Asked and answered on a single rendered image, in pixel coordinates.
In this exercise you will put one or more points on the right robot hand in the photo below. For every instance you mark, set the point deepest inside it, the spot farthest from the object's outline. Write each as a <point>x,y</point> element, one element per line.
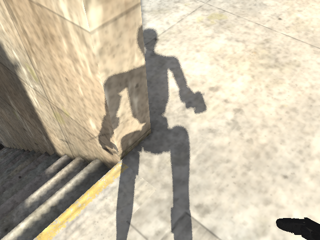
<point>307,228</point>

